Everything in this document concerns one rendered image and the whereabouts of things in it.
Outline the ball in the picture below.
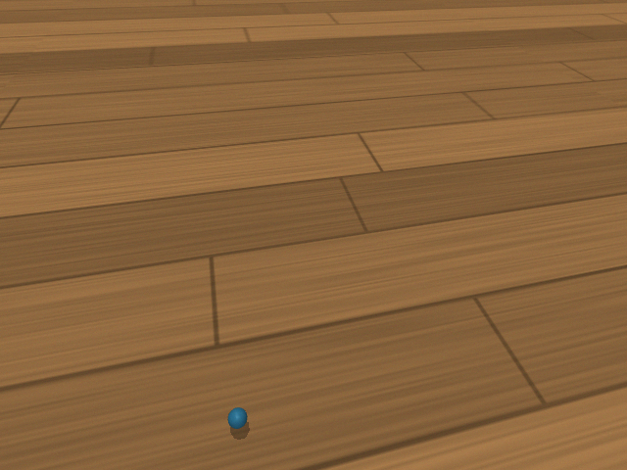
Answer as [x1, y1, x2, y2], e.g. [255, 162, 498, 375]
[228, 407, 247, 429]

